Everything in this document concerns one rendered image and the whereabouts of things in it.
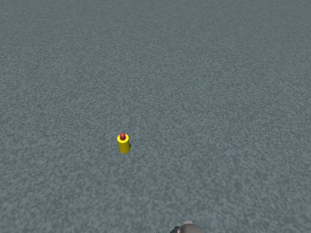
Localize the bottle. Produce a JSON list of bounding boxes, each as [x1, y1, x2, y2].
[[117, 133, 130, 153]]

